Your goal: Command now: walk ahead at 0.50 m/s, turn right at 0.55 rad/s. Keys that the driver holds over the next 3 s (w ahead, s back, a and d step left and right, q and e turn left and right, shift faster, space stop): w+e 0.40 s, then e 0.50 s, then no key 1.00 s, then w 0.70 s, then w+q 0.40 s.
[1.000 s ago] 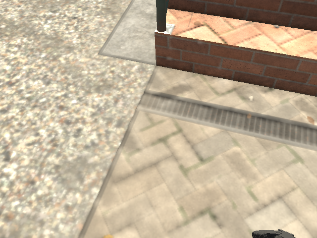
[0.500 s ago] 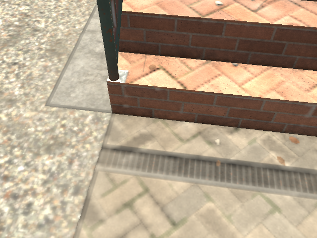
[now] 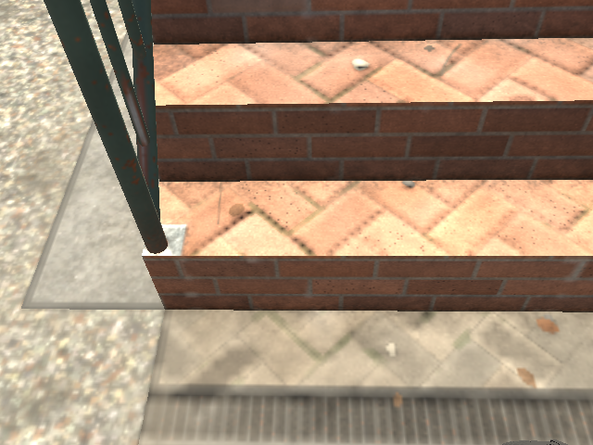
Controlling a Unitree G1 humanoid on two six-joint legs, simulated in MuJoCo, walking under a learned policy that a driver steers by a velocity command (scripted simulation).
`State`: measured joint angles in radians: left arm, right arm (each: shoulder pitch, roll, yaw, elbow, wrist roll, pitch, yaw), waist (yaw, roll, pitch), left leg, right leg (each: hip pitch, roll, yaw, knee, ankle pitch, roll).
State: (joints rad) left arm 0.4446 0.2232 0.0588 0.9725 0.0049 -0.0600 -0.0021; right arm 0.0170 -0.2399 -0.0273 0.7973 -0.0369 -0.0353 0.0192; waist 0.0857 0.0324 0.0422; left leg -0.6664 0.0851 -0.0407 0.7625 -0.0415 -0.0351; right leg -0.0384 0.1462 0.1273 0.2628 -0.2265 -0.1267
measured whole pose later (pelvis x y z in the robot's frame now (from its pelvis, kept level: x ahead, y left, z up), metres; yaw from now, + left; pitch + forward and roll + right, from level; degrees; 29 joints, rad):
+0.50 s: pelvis +0.26 +0.03 +0.00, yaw -18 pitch +1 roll +1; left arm 0.10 0.29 0.06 0.81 0.04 -0.02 -0.06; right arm 0.38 -0.24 -0.05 0.92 -0.01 -0.11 0.00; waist -0.04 -0.05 0.05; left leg -0.05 -0.02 0.18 0.24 -0.21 0.04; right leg -0.66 -0.06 0.01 0.89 -0.09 -0.04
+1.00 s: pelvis +0.36 -0.03 -0.01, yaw -34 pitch +1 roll +1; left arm 0.21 0.27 0.06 0.83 0.02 0.02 0.00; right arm 0.15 -0.26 -0.05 0.82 -0.02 0.05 -0.04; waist 0.03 0.01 0.08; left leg -0.53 0.04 -0.06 0.94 -0.36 -0.04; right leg -0.36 0.14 0.09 0.42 -0.07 -0.11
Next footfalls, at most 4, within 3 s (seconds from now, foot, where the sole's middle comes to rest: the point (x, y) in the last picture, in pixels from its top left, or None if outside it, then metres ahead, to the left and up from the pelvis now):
0.16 left None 0.28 0.13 -0.78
0.66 right None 0.44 -0.13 -0.78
1.18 left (316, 437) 0.48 0.06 -0.78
1.48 right None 0.32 -0.10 -0.78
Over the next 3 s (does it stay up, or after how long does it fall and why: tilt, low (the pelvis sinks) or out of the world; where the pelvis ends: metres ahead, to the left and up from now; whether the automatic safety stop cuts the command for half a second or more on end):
stays up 0.58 -0.20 -0.01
